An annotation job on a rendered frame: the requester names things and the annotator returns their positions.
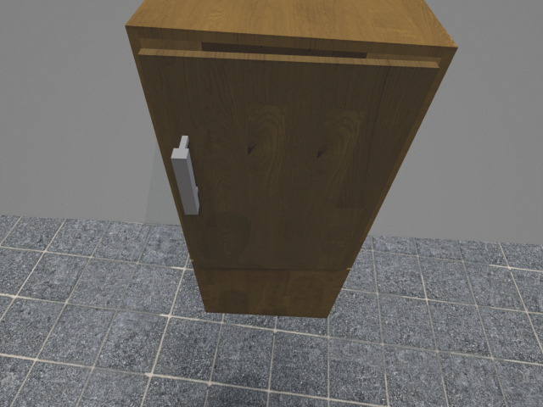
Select cupboard door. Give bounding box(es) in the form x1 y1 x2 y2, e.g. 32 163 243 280
138 48 439 270

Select handle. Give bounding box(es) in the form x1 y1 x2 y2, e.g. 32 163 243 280
171 136 199 215

